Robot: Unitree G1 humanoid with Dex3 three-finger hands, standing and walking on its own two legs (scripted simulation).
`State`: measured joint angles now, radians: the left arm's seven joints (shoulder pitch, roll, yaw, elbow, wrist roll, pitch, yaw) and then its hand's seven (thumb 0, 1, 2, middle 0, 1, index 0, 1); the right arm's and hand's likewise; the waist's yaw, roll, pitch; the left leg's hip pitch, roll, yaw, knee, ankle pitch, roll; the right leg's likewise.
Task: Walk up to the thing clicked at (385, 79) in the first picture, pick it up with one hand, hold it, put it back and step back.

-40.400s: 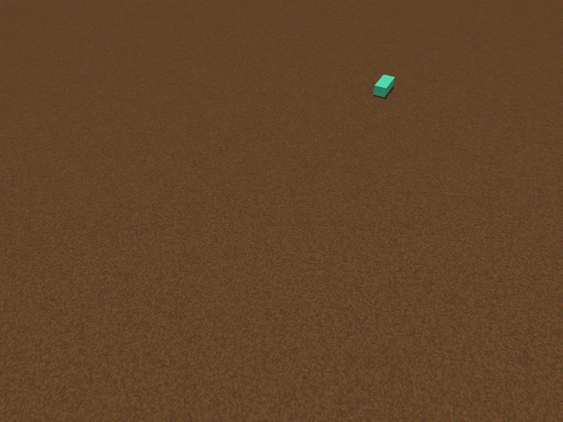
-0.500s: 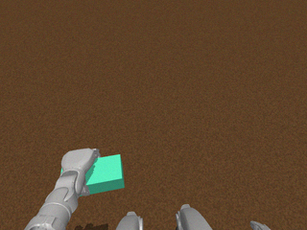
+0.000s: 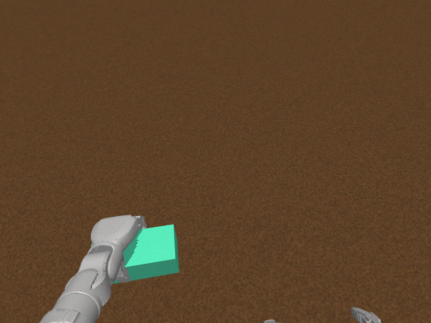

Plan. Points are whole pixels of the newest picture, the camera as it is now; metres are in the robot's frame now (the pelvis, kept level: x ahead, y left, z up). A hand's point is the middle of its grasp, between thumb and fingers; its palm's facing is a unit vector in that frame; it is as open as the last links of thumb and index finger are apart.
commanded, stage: hold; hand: left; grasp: from above
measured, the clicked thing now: (136, 254) +0.30 +0.20 -0.12
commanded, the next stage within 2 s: crouch in 1.98 s
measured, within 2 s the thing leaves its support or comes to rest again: neither
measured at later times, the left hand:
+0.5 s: hand (118, 245) +0.30 +0.21 -0.04, palm faces -0.47 -0.04 -0.88, open 11.2 cm
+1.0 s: hand (115, 245) +0.29 +0.21 -0.03, palm faces -0.46 -0.05 -0.89, open 11.2 cm
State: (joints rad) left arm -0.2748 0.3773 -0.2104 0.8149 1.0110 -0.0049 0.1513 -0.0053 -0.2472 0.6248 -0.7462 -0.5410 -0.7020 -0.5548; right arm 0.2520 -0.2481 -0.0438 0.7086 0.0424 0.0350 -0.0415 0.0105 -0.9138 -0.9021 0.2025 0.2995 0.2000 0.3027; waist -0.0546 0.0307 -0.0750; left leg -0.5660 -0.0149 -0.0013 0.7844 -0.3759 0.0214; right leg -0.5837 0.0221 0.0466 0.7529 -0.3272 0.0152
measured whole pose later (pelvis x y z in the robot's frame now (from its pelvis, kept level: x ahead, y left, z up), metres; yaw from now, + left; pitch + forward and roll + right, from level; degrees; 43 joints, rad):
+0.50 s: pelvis +0.00 +0.00 +0.02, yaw +0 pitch +5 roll +0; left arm -0.24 0.39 -0.23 0.72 1.00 -0.01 0.05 -0.01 -0.24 0.62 -0.74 -0.54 -0.70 -0.55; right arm 0.23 -0.26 -0.04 0.68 0.06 0.05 -0.05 0.01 -0.91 -0.90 0.20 0.30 0.20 0.30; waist -0.03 0.04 -0.04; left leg -0.39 -0.02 0.01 0.63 -0.31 0.02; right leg -0.42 0.02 0.06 0.61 -0.27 0.01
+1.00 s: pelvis +0.00 +0.00 +0.03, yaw +0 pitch +2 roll +0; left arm -0.21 0.40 -0.23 0.63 0.99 0.00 0.01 -0.01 -0.24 0.62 -0.74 -0.54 -0.70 -0.56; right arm 0.19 -0.26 -0.03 0.68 0.06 0.06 -0.06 0.01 -0.91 -0.90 0.20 0.30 0.20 0.30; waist -0.01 0.05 -0.01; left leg -0.30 -0.02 0.01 0.54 -0.27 0.02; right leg -0.33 0.01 0.06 0.53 -0.24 0.01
